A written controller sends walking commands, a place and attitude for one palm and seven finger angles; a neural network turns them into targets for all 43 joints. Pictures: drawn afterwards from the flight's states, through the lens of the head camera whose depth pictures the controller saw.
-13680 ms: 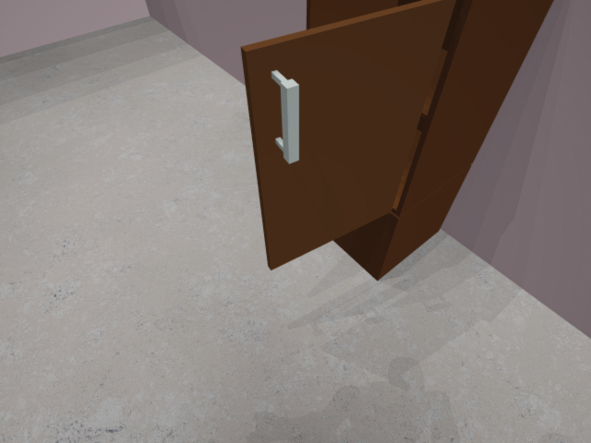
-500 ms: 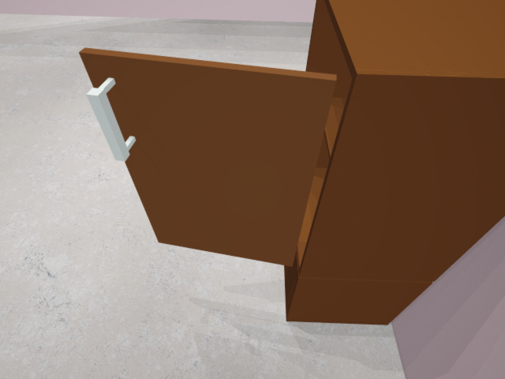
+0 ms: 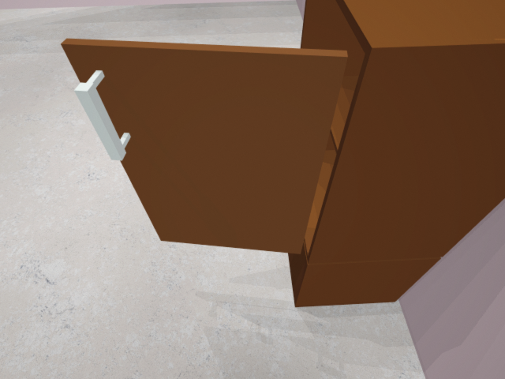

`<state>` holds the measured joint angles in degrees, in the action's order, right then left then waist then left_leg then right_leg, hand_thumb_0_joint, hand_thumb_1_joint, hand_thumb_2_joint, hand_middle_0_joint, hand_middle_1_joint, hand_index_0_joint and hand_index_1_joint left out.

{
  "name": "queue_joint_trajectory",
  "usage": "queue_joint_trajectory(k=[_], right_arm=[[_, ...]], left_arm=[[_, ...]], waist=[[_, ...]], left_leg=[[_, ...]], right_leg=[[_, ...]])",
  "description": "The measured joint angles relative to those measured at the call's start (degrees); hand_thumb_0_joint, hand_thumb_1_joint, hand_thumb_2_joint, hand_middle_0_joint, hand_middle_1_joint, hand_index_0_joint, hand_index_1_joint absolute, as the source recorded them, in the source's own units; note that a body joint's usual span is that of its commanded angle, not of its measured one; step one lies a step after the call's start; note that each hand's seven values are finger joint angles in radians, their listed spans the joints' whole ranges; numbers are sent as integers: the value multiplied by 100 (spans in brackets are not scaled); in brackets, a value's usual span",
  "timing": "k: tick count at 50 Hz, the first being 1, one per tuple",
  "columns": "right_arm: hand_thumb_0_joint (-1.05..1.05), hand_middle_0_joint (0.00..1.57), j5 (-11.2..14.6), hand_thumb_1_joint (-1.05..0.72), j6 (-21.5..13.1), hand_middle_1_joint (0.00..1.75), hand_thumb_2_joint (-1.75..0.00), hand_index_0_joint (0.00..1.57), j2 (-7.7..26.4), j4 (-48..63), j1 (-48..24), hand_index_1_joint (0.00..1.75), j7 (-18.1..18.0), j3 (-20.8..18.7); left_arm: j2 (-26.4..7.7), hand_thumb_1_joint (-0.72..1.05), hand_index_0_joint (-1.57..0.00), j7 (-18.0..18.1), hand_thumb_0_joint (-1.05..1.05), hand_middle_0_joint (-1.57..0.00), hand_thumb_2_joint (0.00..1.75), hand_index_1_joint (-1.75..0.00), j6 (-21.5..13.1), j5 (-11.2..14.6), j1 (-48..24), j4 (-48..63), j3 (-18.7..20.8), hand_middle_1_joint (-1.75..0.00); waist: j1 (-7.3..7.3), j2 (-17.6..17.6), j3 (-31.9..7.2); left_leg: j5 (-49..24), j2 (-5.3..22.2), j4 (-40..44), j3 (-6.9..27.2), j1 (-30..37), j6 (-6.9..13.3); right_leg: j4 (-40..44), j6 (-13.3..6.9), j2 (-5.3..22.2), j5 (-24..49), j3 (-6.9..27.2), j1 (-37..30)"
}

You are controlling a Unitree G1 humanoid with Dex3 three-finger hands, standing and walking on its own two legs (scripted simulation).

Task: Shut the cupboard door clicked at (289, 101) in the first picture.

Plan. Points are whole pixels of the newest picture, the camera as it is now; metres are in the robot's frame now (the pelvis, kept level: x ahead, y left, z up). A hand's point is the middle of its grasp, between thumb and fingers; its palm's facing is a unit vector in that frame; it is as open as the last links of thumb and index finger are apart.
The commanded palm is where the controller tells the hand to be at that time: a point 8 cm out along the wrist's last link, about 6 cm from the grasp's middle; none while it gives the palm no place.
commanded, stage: shuffle to correct the standing spot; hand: left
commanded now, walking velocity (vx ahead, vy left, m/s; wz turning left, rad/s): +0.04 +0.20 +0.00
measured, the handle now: (108, 117) +0.47 +0.29 +0.15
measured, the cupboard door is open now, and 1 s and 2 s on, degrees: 81 81 81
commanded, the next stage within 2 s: come to a stop and stand still in 0.52 s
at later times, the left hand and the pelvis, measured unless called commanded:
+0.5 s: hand out of the picture +0.07 +0.23 -0.16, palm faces +0.01 -0.97 -0.24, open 7.3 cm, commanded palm none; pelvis -0.01 +0.06 +0.00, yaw -2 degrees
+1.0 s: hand out of the picture +0.02 +0.34 -0.18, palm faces +0.03 -0.98 -0.19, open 7.4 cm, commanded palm none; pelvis +0.01 +0.14 +0.01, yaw -1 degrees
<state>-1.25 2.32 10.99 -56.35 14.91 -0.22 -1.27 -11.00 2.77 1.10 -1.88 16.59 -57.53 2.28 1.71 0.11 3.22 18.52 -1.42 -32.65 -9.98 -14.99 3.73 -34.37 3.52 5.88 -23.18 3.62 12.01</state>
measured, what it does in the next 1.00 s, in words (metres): steps to the left: right foot, then left foot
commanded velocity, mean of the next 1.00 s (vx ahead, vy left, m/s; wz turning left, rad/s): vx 0.03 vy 0.03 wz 0.00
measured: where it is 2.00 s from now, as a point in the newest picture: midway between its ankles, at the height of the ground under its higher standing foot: outside the picture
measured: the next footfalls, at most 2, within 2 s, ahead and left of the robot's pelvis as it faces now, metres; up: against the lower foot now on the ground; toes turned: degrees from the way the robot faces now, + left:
right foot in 0.50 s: +0.01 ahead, -0.05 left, +0.00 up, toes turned -10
left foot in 0.82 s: +0.09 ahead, +0.28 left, +0.00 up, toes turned +2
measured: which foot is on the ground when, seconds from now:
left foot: down 0.00-0.50, up 0.52-0.80, down 0.82-1.00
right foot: down 0.00-0.12, up 0.14-0.48, down 0.50-0.82, up 0.84-1.00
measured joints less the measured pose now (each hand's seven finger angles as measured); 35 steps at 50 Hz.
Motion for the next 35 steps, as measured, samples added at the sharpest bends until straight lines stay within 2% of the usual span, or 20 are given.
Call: queue_joint_trajectory(k=[4, 5, 7, 8, 11, 14, 18, 21, 24, 25, 27, 28, 30, 32, 35], right_arm=[[0, 20, -10, -91, 73, 30, -90, 20, 30, 89, -17, 30, 43, -37], [1, 20, -6, -91, 64, 30, -90, 20, 21, 100, -42, 30, 53, -42], [1, 20, -8, -91, 0, 30, -90, 20, 10, 165, -101, 30, 65, -46], [1, 20, -11, -91, -28, 30, -90, 20, 7, 209, -128, 30, 52, -43], [0, 20, -24, -91, -39, 30, -90, 20, -21, 304, -159, 30, 4, -5], [0, 20, -65, -91, -22, 30, -90, 20, -55, 309, -141, 30, -8, 32], [0, 20, -84, -92, -20, 30, -90, 20, -72, 244, -79, 30, -42, 51], [0, 20, -71, -92, -17, 30, -90, 20, -59, 182, -2, 30, -46, 58], [0, 20, -44, -92, 20, 30, -90, 20, -39, 114, 93, 30, -25, 62], [0, 20, -19, -92, 39, 30, -90, 20, -26, 79, 119, 30, -8, 57], [1, 20, -5, -92, 118, 30, -90, 20, -35, 9, 135, 30, 23, 27], [1, 20, -26, -92, 165, 30, -90, 20, -43, -12, 130, 30, 49, 15], [1, 20, -63, -92, 232, 30, -90, 20, -44, -25, 92, 30, 106, -14], [1, 20, -68, -92, 230, 30, -90, 20, -30, 9, 46, 30, 168, -44], [1, 20, -24, -92, 155, 30, -90, 20, -9, 80, -17, 30, 197, -82]], left_arm=[[-51, 90, -21, 24, 0, -20, 90, -30, -35, -19, -37, 160, 48, -30], [-82, 90, -21, 30, 0, -20, 90, -30, -18, -20, -39, 185, 67, -30], [-130, 90, -21, 37, 0, -20, 90, -30, 71, -8, -69, 214, 106, -30], [-137, 90, -21, 53, 0, -20, 90, -30, 133, 0, -106, 206, 120, -30], [-125, 91, -21, 75, 0, -20, 90, -30, 243, 11, -238, 169, 156, -30], [-65, 91, -20, 35, 0, -20, 90, -30, 233, -4, -359, 230, 160, -30], [96, 91, -20, -10, 0, -19, 90, -30, 225, -16, -480, 357, 99, -30], [245, 91, -20, -26, 0, -19, 90, -30, 214, -12, -530, 422, 33, -30], [384, 91, -20, -30, 0, -20, 90, -30, 142, -2, -480, 471, -20, -30], [429, 91, -21, -11, 0, -20, 90, -30, 88, -5, -443, 467, -23, -30], [433, 92, -21, 28, 0, -20, 90, -30, 3, -4, -361, 460, -14, -30], [402, 93, -21, 34, -1, -20, 90, -30, -36, 0, -311, 445, -7, -30], [323, 93, -21, 42, -1, -20, 90, -30, -98, -5, -177, 404, 22, -30], [225, 93, -21, 16, -1, -20, 90, -30, -145, -6, -29, 322, 47, -30], [81, 92, -21, -64, 0, -20, 90, -30, -151, -28, 155, 183, 74, -30]], waist=[[-13, -43, -13], [-2, -120, -7], [-6, -198, 25], [-24, -189, 44], [-114, -141, 50], [-156, -76, 45], [-185, 7, 48], [-209, 59, 40], [-179, 96, -1], [-144, 139, -14], [-112, 197, -25], [-103, 183, -30], [-51, 116, -42], [-21, 23, -58], [-10, -148, -69]], left_leg=[[132, -108, -224, -3, -142, -133], [123, -178, -165, -50, -113, -45], [72, -234, -105, -134, -89, 236], [65, -219, -92, -163, -82, 294], [-59, -211, 154, -222, -2, 348], [-231, -238, 438, -238, 83, 416], [-373, -320, 691, -265, 181, 486], [-378, -403, 708, -298, 211, 523], [-254, -472, 503, -366, 160, 532], [-154, -445, 333, -382, 111, 479], [449, -396, -487, -117, -184, -89], [632, -366, -1110, 71, -421, -235], [565, -234, -2127, 400, -852, -375], [318, -22, -2596, 649, -1133, -470], [79, 301, -2233, 821, -1191, -593]], right_leg=[[-130, 198, 133, -61, 23, 92], [-189, 204, 192, -87, 73, 130], [-603, -10, 217, -193, 72, 335], [-1104, -107, 152, -449, 31, 530], [-2610, -308, -43, -648, -201, 1131], [-3059, -370, -127, -525, -567, 1392], [-2375, -373, -173, -531, -922, 1259], [-1528, -401, -193, -466, -1011, 970], [-452, -466, -163, 67, -1060, 513], [-182, -507, -170, 259, -1069, 387], [-175, -502, -186, 298, -1112, 328], [-104, -496, -169, 312, -1136, 269], [150, -454, -135, 428, -1121, 142], [431, -385, -82, 592, -1071, 30], [720, -264, 71, 752, -996, -90]])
